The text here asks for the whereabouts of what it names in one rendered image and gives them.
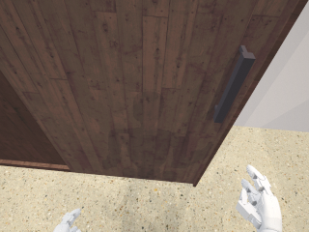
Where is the wardrobe door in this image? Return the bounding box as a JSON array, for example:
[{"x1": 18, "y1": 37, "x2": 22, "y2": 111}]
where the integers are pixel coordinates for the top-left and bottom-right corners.
[
  {"x1": 0, "y1": 71, "x2": 66, "y2": 165},
  {"x1": 0, "y1": 0, "x2": 297, "y2": 184}
]

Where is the left robot hand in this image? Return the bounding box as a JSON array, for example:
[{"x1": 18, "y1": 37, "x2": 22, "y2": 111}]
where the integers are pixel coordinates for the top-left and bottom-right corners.
[{"x1": 53, "y1": 208, "x2": 81, "y2": 232}]

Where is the right robot hand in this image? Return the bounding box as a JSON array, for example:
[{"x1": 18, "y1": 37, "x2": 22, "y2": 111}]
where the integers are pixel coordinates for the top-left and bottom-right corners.
[{"x1": 236, "y1": 164, "x2": 283, "y2": 232}]

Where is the handle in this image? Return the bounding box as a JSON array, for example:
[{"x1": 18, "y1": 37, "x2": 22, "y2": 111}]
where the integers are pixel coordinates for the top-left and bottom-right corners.
[{"x1": 212, "y1": 45, "x2": 256, "y2": 124}]

